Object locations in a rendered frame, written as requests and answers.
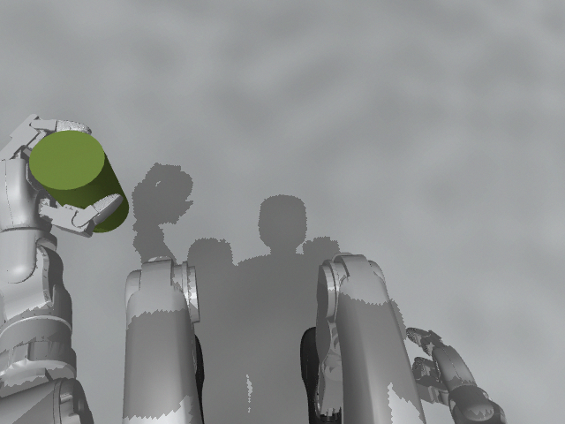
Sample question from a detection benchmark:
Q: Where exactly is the right robot hand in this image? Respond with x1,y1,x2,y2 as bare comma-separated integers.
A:
406,328,478,406

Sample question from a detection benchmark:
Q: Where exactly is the left robot arm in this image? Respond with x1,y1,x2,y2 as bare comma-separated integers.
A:
0,227,94,424

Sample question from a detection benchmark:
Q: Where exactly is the can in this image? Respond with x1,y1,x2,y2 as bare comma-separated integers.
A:
29,130,129,233

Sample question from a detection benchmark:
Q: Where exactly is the right robot foot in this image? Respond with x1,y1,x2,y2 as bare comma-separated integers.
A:
300,327,342,424

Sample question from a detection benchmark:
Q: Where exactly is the left robot hand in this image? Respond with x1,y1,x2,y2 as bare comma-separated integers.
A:
0,114,124,238

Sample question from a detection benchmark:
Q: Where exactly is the right robot arm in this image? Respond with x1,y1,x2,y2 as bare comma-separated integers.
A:
448,385,508,424

